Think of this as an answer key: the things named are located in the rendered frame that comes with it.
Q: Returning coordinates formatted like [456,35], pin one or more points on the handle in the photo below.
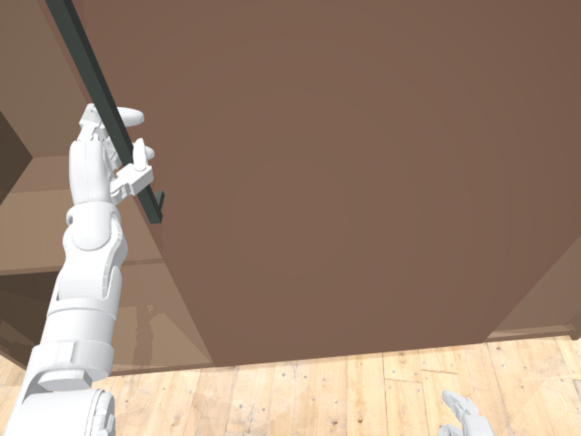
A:
[72,31]

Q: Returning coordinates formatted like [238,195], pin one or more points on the robot right hand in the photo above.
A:
[467,413]

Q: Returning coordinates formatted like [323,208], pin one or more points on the robot left hand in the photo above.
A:
[93,158]

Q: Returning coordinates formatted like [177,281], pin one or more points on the wardrobe door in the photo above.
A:
[346,177]
[555,299]

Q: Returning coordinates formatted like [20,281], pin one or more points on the left robot upper arm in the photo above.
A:
[66,413]

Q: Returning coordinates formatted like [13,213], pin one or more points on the left robot forearm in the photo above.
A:
[75,349]

